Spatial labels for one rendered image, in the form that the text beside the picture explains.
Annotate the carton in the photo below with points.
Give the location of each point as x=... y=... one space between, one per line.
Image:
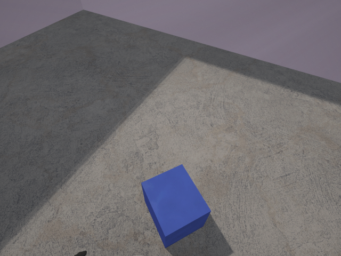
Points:
x=175 y=204

